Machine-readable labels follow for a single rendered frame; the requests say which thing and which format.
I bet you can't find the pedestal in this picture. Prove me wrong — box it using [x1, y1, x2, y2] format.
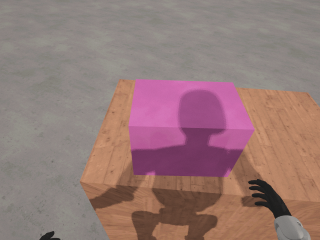
[80, 79, 320, 240]

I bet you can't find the carton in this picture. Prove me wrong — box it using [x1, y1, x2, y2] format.
[128, 79, 255, 177]

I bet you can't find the right robot hand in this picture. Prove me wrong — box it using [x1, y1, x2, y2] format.
[248, 179, 292, 219]

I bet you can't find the right robot forearm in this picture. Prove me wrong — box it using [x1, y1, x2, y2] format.
[274, 215, 311, 240]

